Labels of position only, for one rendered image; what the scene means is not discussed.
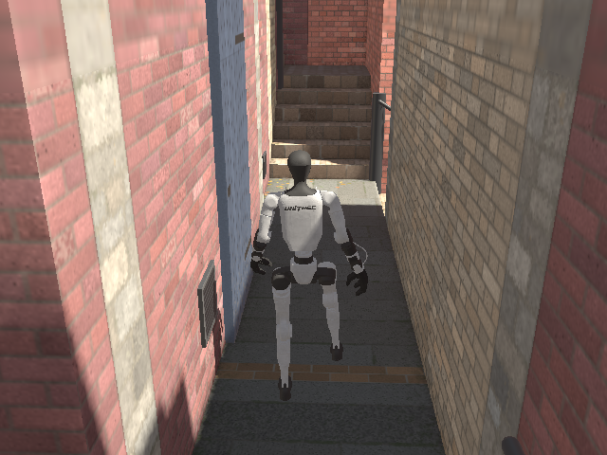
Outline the robot left upper arm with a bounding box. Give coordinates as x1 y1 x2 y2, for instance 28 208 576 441
256 191 281 244

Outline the left robot hand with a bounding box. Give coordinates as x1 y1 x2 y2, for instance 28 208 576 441
250 257 272 275

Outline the right robot hand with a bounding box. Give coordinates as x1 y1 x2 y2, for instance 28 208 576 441
346 269 368 296

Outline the right robot foot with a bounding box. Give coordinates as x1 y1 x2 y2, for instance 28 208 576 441
330 343 343 361

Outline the robot right upper arm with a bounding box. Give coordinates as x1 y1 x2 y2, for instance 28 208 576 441
321 191 349 244

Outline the right robot shin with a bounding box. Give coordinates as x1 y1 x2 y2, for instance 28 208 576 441
326 292 340 349

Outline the robot right forearm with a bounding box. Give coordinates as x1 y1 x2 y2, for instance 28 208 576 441
341 228 364 274

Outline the robot left forearm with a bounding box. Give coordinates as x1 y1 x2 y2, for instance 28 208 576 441
251 228 267 262

